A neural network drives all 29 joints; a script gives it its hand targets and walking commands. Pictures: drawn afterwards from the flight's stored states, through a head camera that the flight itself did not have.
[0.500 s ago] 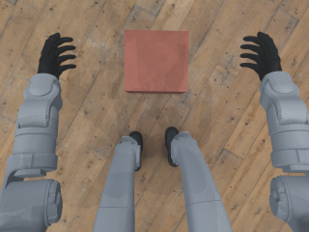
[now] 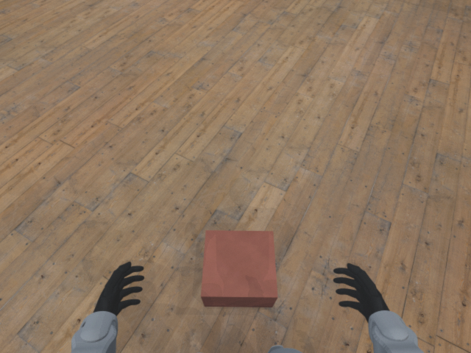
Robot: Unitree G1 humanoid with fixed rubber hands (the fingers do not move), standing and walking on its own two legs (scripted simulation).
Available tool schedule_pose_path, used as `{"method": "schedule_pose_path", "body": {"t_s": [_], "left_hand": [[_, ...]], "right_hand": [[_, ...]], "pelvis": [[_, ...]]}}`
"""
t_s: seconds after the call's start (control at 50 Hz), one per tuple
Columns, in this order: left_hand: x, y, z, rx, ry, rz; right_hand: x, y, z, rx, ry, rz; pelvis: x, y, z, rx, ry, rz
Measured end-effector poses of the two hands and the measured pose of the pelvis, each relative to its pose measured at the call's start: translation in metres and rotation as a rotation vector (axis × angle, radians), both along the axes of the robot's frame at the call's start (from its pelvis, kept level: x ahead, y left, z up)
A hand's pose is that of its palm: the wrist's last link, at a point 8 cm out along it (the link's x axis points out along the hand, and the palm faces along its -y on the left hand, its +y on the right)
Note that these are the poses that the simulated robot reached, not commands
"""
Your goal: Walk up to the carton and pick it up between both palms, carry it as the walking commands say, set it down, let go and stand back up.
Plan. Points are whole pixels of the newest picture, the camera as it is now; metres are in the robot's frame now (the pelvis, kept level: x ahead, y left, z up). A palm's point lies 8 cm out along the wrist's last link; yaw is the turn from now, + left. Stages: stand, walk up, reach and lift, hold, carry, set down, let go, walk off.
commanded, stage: let go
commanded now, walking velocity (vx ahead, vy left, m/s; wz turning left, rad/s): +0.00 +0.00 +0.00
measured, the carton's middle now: (239, 268) +0.47 -0.02 -0.67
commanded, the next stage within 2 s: stand in 0.60 s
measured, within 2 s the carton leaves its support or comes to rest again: neither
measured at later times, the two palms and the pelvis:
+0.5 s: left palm (93, 317) +0.21 +0.24 -0.05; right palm (374, 309) +0.20 -0.21 -0.05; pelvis +0.04 +0.01 +0.02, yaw +0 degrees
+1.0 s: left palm out of the picture +0.13 +0.30 -0.07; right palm (405, 348) +0.15 -0.26 -0.07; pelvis +0.04 +0.02 +0.01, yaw +1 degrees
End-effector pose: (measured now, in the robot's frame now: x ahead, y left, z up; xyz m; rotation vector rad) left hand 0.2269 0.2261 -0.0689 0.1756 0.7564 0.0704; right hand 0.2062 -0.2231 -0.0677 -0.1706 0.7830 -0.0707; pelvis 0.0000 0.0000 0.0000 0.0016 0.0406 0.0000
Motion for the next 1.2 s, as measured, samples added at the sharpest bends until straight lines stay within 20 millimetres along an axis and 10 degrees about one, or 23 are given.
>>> {"method": "schedule_pose_path", "body": {"t_s": [0.2, 0.6, 0.72, 0.9, 1.2], "left_hand": [[-0.039, 0.009, 0.014, -0.003, 0.032, -0.005], [-0.018, 0.017, 0.012, 0.003, 0.030, 0.037], [-0.029, 0.042, 0.008, 0.054, 0.001, 0.098], [-0.069, 0.073, 0.003, 0.115, 0.017, 0.181], [-0.148, 0.064, -0.015, 0.096, 0.147, 0.174]], "right_hand": [[-0.026, 0.002, 0.015, 0.001, 0.012, -0.019], [0.004, 0.011, 0.020, -0.002, 0.016, -0.021], [0.004, -0.017, 0.016, -0.075, -0.055, -0.055], [-0.037, -0.039, 0.006, -0.114, -0.046, -0.122], [-0.109, -0.031, -0.012, -0.088, 0.073, -0.113]], "pelvis": [[0.024, 0.008, 0.015, -0.009, -0.106, -0.006], [0.047, 0.013, 0.015, -0.011, -0.123, -0.014], [0.057, 0.016, 0.012, -0.018, -0.098, 0.009], [0.055, 0.018, 0.011, -0.005, -0.130, 0.018], [0.007, 0.017, 0.016, 0.001, -0.169, 0.015]]}}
